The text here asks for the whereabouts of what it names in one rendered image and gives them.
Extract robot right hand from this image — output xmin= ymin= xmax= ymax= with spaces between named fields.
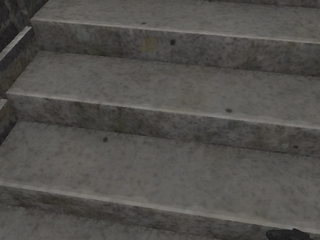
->
xmin=266 ymin=228 xmax=314 ymax=240

